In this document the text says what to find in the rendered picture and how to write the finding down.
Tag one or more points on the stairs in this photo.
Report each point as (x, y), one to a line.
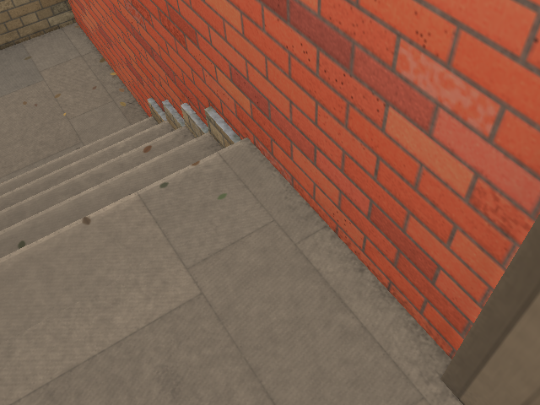
(64, 190)

